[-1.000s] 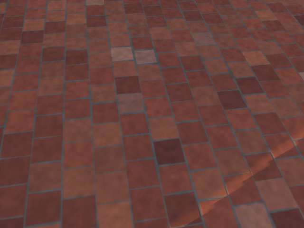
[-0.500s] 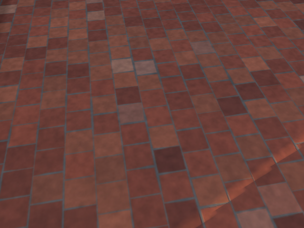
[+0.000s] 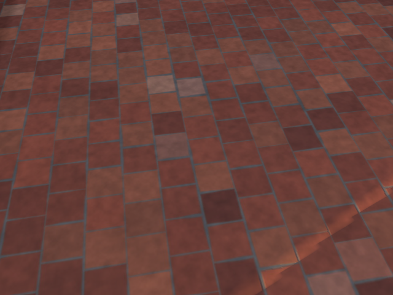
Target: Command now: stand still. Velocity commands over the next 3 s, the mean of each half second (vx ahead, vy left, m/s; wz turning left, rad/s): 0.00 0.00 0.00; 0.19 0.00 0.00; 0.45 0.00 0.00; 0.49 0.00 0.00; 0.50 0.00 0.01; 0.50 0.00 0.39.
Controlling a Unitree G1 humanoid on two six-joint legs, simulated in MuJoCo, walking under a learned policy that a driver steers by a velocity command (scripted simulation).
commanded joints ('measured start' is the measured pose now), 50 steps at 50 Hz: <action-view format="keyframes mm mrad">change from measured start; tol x8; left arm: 1 30 103 19 -16 -1 -9 4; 32 113 49 -4 128 -6 0 12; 39 188 148 36 121 -36 -35 7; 44 -48 69 17 20 -44 -56 -5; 50 -84 101 37 -21 -33 -127 -34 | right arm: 1 30 -107 -16 -17 0 -5 -4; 40 113 11 12 -56 22 -86 23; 43 288 7 5 -8 30 -108 34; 45 542 -224 -57 44 26 -122 48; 50 357 -41 4 -29 8 -124 59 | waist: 1 1 -2 -1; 32 13 -1 0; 40 40 -188 122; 43 -79 -125 148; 45 -143 334 66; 47 -58 142 105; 50 -34 77 88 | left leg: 1 25 -8 17 -60 143 21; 31 -6 -24 28 -60 118 33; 34 -59 -74 74 -13 -287 58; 36 -153 -64 57 20 -401 87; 40 -215 -61 92 239 -188 101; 43 92 -42 45 -22 -160 152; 44 231 77 -184 -144 -232 194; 45 342 304 -602 -313 -270 317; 46 335 359 -717 -331 -227 347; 50 334 217 -288 -322 162 235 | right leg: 1 -57 -32 24 -106 158 -13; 31 -71 -21 0 -101 127 -1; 35 -159 -27 39 -130 -444 -61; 41 -177 -274 403 -289 -522 -208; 43 -331 -174 244 -162 -376 -138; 45 -596 36 -62 439 -197 -25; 46 -676 -4 40 636 -233 -42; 48 -732 -77 46 737 -77 -78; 50 -722 -123 6 654 31 -78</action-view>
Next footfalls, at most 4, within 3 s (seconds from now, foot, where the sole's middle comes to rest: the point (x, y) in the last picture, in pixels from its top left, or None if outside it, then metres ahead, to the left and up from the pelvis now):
1.30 right None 0.42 -0.10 -0.77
1.84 left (165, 237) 0.73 0.14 -0.77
2.40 right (222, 168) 1.05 -0.09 -0.77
2.96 left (165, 123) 1.33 0.16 -0.77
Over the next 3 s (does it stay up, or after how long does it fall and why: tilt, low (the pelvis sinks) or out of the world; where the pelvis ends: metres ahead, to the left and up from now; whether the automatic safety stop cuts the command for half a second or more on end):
stays up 1.21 0.06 -0.02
